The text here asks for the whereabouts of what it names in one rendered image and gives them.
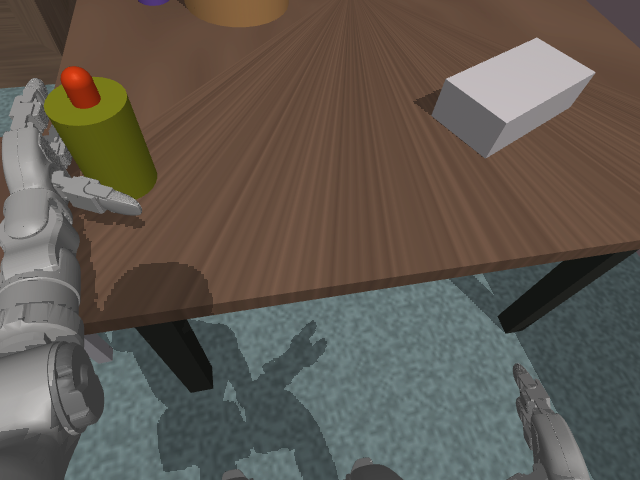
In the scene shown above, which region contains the table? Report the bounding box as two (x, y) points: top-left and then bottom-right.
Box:
(43, 0), (640, 393)

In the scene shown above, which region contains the left robot arm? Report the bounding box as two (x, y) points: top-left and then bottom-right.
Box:
(0, 188), (104, 480)

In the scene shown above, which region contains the chair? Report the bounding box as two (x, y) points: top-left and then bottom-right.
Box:
(0, 133), (113, 364)

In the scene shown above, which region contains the right robot hand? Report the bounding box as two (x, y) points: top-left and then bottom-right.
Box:
(507, 363), (590, 480)

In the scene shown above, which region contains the left robot hand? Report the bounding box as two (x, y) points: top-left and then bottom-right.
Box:
(2, 78), (142, 216)

